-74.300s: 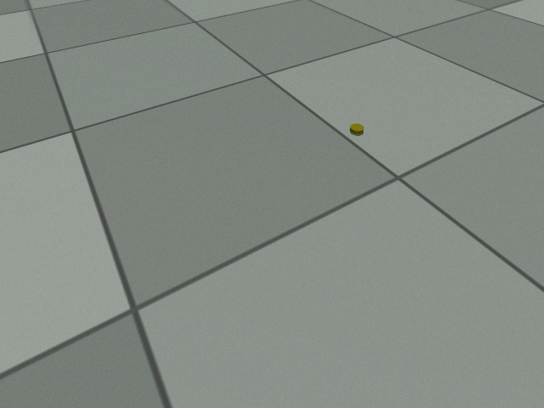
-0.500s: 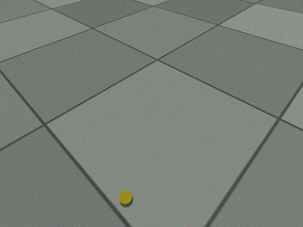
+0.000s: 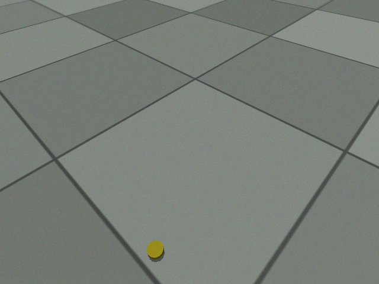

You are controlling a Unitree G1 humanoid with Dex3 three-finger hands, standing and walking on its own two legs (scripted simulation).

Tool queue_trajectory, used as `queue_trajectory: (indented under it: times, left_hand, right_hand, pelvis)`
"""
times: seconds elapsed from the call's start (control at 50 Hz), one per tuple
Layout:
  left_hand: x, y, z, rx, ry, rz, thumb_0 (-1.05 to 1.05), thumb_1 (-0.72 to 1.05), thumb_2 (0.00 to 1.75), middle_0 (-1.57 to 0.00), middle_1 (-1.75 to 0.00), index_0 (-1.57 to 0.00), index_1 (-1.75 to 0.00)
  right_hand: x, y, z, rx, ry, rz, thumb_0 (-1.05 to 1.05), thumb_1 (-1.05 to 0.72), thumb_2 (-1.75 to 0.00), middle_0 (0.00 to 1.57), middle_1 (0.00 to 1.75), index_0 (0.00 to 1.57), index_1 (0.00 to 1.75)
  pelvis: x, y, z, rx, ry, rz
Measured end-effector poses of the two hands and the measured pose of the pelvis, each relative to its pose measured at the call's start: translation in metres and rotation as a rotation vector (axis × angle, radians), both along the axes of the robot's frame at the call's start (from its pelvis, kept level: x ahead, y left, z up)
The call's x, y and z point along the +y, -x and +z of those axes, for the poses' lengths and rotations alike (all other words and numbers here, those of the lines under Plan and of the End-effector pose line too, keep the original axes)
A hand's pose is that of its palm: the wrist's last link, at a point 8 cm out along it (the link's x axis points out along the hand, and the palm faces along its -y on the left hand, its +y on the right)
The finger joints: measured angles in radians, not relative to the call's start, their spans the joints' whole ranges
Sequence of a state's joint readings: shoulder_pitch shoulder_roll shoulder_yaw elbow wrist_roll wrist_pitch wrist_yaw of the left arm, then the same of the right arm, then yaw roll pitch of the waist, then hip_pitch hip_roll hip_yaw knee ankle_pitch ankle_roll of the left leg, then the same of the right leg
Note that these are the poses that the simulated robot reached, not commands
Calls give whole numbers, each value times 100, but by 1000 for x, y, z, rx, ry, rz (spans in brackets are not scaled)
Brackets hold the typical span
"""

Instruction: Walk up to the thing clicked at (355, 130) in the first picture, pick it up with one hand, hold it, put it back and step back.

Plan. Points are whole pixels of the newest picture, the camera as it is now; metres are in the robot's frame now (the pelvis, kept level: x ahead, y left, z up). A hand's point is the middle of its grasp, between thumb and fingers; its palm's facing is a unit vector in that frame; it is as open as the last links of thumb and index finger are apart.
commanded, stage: stand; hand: left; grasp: from above
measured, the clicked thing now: (155, 249) +0.48 +0.22 -0.77
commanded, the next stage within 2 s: step back in 1.40 s
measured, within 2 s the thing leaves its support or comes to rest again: neither
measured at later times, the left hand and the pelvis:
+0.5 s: hand out of the picture +0.08 +0.24 -0.16, palm faces +0.02 -0.94 -0.34, open 7.4 cm; pelvis +0.01 +0.00 +0.00, yaw +0 degrees
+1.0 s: hand out of the picture +0.08 +0.24 -0.16, palm faces +0.01 -0.94 -0.34, open 7.4 cm; pelvis +0.01 -0.01 +0.00, yaw +0 degrees
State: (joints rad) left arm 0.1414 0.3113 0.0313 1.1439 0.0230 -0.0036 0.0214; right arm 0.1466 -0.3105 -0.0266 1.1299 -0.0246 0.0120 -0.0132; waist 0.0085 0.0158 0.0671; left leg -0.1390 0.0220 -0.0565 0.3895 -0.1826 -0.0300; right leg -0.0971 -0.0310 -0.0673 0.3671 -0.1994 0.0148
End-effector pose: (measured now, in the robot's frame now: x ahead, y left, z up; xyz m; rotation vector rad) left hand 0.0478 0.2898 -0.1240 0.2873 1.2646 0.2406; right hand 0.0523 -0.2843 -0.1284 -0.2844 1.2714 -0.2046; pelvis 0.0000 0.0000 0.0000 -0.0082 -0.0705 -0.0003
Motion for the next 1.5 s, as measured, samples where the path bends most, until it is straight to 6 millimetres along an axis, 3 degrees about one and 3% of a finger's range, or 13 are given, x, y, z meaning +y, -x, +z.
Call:
queue_trajectory:
  times: [0.2,0.62,1.4,1.5]
  left_hand:
    - [-3,-7,1,7,6,-3,1,90,90,-21,-30,-21,-30]
    - [-4,-26,4,-24,8,-10,1,90,90,-21,-30,-21,-30]
    - [-5,-28,6,-19,3,-27,1,90,90,-21,-30,-21,-30]
    - [5,-28,2,-29,-7,-6,1,90,90,-21,-30,-21,-30]
  right_hand:
    - [-2,-2,-1,16,-3,6,1,-91,-90,20,30,21,30]
    - [-7,-27,5,-28,6,22,1,-91,-90,20,30,21,30]
    - [-15,-24,6,-14,8,22,1,-91,-90,20,30,21,30]
    - [-20,-23,3,-10,22,11,1,-90,-90,20,30,21,30]
  pelvis:
    - [-2,-4,1,9,-2,-1]
    - [-4,-12,2,15,-2,-2]
    - [-9,-14,2,26,-5,-4]
    - [-4,-1,-3,31,4,2]
